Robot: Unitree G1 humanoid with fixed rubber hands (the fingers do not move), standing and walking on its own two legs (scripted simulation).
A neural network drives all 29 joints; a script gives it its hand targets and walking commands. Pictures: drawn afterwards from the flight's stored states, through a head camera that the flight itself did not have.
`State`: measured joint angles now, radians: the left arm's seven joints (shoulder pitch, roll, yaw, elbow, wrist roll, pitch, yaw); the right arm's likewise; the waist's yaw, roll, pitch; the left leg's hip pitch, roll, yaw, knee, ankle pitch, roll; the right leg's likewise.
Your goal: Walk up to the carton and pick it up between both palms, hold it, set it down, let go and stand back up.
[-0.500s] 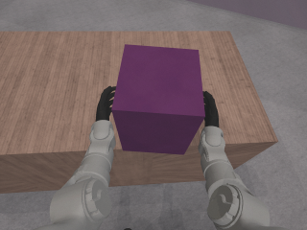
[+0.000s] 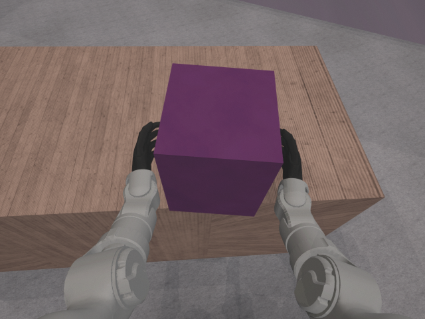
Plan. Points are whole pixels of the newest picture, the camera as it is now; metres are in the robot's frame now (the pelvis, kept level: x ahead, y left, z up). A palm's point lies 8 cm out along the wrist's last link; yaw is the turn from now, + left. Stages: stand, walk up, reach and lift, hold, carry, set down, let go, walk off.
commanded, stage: reach and lift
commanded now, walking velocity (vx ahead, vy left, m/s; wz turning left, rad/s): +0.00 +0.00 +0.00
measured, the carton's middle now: (217, 147) +0.46 +0.01 -0.01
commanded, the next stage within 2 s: none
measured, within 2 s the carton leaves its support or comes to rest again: leaves its support in 0.56 s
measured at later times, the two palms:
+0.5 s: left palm (143, 167) +0.40 +0.15 +0.01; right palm (290, 172) +0.39 -0.13 +0.01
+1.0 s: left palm (126, 129) +0.38 +0.15 +0.14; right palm (316, 138) +0.38 -0.13 +0.14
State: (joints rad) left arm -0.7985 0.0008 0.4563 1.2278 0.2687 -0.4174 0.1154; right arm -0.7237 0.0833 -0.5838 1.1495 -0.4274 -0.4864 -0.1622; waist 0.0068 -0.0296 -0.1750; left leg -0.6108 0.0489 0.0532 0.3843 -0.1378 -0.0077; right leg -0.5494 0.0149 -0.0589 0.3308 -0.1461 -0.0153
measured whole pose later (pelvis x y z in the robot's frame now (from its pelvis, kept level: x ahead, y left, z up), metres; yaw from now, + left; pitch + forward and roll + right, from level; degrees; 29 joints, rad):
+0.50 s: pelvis -0.01 +0.01 -0.01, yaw +0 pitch +22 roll -2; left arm -0.81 0.05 0.17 1.36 -0.07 -0.44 0.18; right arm -0.74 0.00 -0.24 1.22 -0.11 -0.39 -0.22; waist -0.01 0.02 -0.26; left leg -0.73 0.06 0.04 0.57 -0.22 0.00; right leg -0.65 0.02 -0.06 0.48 -0.21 -0.01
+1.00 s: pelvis -0.03 +0.00 +0.00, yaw +2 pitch +7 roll -1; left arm -0.92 0.08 0.19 1.12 0.00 0.11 0.20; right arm -0.89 -0.03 -0.18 1.09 0.06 0.10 -0.26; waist -0.04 0.00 -0.21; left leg -0.42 0.03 0.01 0.50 -0.19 0.00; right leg -0.36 0.01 -0.05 0.46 -0.21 -0.01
